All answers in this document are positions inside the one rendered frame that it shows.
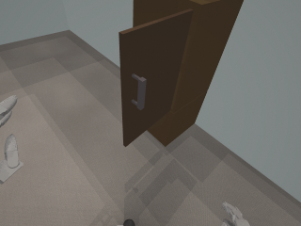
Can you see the handle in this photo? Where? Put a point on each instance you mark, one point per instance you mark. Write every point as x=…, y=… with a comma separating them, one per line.
x=141, y=91

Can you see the robot right hand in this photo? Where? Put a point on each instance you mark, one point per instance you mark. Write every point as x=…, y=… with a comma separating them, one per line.
x=235, y=215

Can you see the robot left hand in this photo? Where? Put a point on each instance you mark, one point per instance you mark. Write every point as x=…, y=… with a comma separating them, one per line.
x=11, y=163

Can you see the cupboard door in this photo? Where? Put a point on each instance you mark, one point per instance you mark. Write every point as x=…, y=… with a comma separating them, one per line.
x=153, y=50

